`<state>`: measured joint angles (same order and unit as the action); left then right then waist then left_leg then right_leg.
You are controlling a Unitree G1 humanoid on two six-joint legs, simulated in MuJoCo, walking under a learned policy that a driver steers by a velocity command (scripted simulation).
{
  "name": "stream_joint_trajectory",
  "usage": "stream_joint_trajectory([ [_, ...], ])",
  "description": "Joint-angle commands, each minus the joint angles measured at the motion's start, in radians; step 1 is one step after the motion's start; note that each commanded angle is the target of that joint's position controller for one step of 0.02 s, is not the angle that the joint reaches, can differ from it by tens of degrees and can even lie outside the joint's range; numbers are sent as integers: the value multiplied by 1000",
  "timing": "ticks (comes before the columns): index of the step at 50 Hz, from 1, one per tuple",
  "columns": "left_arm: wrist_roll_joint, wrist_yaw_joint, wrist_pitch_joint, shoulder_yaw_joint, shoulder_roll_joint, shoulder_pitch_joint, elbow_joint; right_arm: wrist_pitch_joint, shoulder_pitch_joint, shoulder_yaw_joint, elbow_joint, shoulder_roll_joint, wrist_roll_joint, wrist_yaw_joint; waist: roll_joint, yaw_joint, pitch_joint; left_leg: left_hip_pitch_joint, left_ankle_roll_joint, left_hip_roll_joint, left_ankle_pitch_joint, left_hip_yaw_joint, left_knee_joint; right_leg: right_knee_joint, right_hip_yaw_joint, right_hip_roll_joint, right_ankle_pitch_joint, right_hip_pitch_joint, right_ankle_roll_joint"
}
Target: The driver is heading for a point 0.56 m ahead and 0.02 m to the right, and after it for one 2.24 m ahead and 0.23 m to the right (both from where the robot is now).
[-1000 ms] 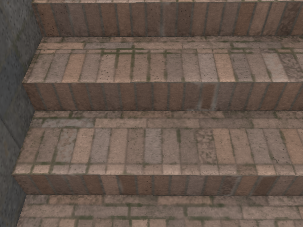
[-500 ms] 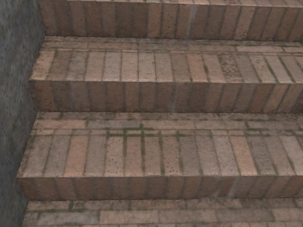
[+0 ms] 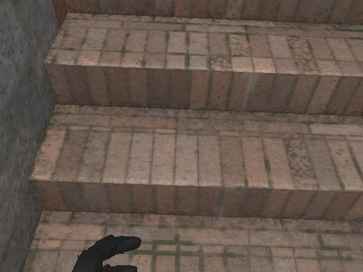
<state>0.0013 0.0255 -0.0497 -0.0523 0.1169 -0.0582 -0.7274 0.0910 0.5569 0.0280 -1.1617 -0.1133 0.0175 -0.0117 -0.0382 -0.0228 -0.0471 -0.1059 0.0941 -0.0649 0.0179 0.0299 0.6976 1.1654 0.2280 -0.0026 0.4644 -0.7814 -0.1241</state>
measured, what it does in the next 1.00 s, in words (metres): climbs: left foot 0.17 m higher, then right foot 0.17 m higher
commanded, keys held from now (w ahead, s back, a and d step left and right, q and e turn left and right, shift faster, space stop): w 0.54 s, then no key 0.46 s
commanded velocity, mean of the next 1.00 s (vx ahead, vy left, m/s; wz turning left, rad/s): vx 0.37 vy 0.00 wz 0.00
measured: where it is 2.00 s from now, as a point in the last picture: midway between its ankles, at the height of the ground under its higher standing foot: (182, 159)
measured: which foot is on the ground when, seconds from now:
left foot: up 0.00-0.42, down 0.44-1.00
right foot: down 0.00-0.46, up 0.48-0.92, down 0.94-1.00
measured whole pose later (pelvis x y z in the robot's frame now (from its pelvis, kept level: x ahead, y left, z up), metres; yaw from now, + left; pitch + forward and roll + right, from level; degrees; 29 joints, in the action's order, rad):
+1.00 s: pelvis +0.54 +0.02 +0.31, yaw -1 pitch +3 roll -2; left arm 0.00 0.00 -0.03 -0.08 0.04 -0.01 -0.77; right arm 0.05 0.52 0.01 -1.10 -0.11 0.03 0.00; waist -0.04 0.02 -0.01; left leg -0.07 0.03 -0.07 0.01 -0.08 0.40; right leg 1.26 0.17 0.05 0.44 -0.89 -0.09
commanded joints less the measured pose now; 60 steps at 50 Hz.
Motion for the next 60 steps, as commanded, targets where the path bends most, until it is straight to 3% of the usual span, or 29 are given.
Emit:
stream_joint_trajectory([
  [1,8,-63,38,86,201,534,-195,94,-164,-62,161,-87,-31,-63,209,-151,-236,-709,20,179,156,330,1375,-985,-1270,423,196,755,-246],
  [3,-9,-21,0,41,11,381,-280,47,-365,-21,348,1,-24,-43,19,-4,106,-944,84,110,202,198,1586,-854,-765,340,79,430,-77],
  [5,9,19,-11,21,-78,292,-314,9,-255,16,361,67,-43,-38,-7,113,119,-989,125,82,144,202,1572,-767,-395,220,-103,322,68],
  [9,62,40,-27,20,54,298,-319,-46,-377,42,395,39,-48,7,87,105,172,-991,16,115,58,7,1422,-914,-143,152,-236,129,21],
  [12,16,14,-36,33,120,450,-369,-47,-492,69,469,46,-27,29,147,71,170,-1221,-20,68,93,-2,1366,-930,-183,160,-148,314,13],
  [16,-23,-63,-34,58,180,618,-399,-10,-794,101,596,-8,-18,3,152,-27,95,-1186,-61,-72,211,-156,987,-1188,-308,277,-215,568,-72],
  [17,-42,-75,-33,63,184,611,-397,-3,-821,96,584,-29,-15,-10,121,-30,76,-1078,-53,-85,234,-189,816,-1221,-268,287,-338,645,-78],
  [19,-21,-70,-21,52,201,644,-419,16,-767,78,598,-62,-23,-29,245,43,-110,-542,18,95,357,-328,620,-1046,-140,246,-1560,634,-77],
  [21,-9,-63,-24,79,316,599,-415,5,-433,17,512,-178,-16,-32,379,209,-256,-399,72,146,477,-183,332,-719,-170,298,-1998,949,-47],
  [22,-3,-64,-40,85,313,538,-379,-7,-264,-17,453,-248,14,-33,327,265,-335,-192,110,67,444,64,235,-492,-201,283,-1802,845,-38],
  [23,-10,-31,-72,69,167,594,-342,-31,-102,-59,366,-339,51,-28,-123,221,-447,135,266,-167,707,635,-89,-139,-253,109,-1209,435,-14],
  [24,1,9,-96,78,138,510,-359,-59,-22,-59,310,-323,63,-3,-220,241,-483,166,320,-302,894,1067,-422,383,-416,-64,-377,229,30],
  [25,-25,31,-109,80,67,409,-282,-56,-97,-42,293,-261,45,5,-171,177,-305,2,215,-308,881,989,-410,690,-569,-56,-355,63,13],
  [27,-28,16,-103,47,-2,234,-139,-36,-130,-15,160,-109,22,-22,-4,82,0,-247,133,-247,539,601,-339,936,-463,-62,-375,-146,-24],
  [29,-33,3,-72,21,-43,336,-138,-25,-192,10,106,26,31,-48,72,-21,73,-322,39,-148,236,281,-263,1024,-496,-71,-375,-217,-65],
  [33,-42,-29,-15,-4,-35,406,-147,-32,-288,15,130,5,53,-49,21,-102,130,-419,16,-104,51,-9,-312,824,-440,-41,-432,-353,15],
  [36,-24,-58,13,-29,-104,255,-83,-38,-99,16,70,-60,51,-22,-100,-32,103,-324,63,-136,-280,-3,-348,1041,-311,-60,-329,-474,78],
  [39,-22,-62,-12,-42,-64,105,9,-66,-45,-7,95,-102,29,20,-77,6,98,-137,24,-125,-127,-19,-360,769,-300,32,-297,-634,120],
  [41,-3,-48,-26,-45,-58,-12,59,-78,11,-2,92,-70,16,52,-72,48,27,-94,33,-122,-154,-3,-391,558,-181,107,-393,-540,157],
  [42,2,-42,-20,-67,-101,-106,101,-83,20,-26,109,-123,12,67,-87,67,-8,-139,55,-185,-213,16,-559,370,-117,152,-273,-330,150],
  [45,-45,-27,-9,-39,-84,-80,63,-81,137,-57,63,-196,-12,45,-127,71,11,-6,87,-192,-707,-52,-537,137,24,51,-50,-36,98],
  [47,-34,-24,-15,4,3,90,30,-61,106,-37,70,-204,31,28,-279,-56,-104,164,66,-190,-1494,-89,-359,-35,-54,-13,-126,156,3],
  [48,-3,-16,-7,32,95,227,1,-27,91,-47,90,-220,34,16,-240,-113,-244,62,31,-177,-1602,-76,-212,-16,-254,66,-443,410,-92],
  [49,19,-35,24,54,125,324,-33,2,117,-47,87,-190,14,-3,-115,-101,-389,-67,-2,-101,-1407,-69,-54,-153,-502,146,-249,588,-187],
  [50,27,-65,66,87,187,377,-64,18,42,-47,93,-170,7,-24,67,-141,-371,-153,-29,15,-855,-60,120,-489,-722,206,-73,625,-241],
  [51,51,-87,86,100,229,377,-84,6,-35,-47,99,-111,-7,-33,302,-154,-339,-324,-86,144,170,14,657,-834,-1031,377,12,600,-337],
  [52,46,-86,71,81,191,312,-83,-8,-79,-64,123,-92,-31,-43,234,-90,-265,-409,-98,160,301,177,1048,-852,-1034,383,23,462,-263],
  [54,-24,-62,25,63,58,154,-116,-54,-186,-46,242,-7,-20,2,83,20,56,-593,-54,87,327,95,1083,-725,-594,296,119,179,-65],
  [60,16,-48,-24,65,52,261,-214,-76,-183,-48,301,-49,-33,62,136,68,80,-733,-36,107,88,114,1021,-725,-260,199,-120,260,26],
])
Velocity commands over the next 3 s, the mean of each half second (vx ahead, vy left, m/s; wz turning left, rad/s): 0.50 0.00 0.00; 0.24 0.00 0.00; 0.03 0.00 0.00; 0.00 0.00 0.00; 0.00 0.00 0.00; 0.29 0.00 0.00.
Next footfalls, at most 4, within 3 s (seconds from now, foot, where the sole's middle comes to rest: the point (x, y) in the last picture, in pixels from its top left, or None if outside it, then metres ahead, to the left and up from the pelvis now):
0.44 left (145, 263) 0.44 0.13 -0.50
0.94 right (223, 157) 0.71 -0.09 -0.33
1.42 left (145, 141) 0.76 0.16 -0.33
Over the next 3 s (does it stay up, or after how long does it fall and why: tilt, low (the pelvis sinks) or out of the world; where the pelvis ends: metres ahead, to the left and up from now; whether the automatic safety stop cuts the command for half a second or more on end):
stays up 0.81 0.03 0.44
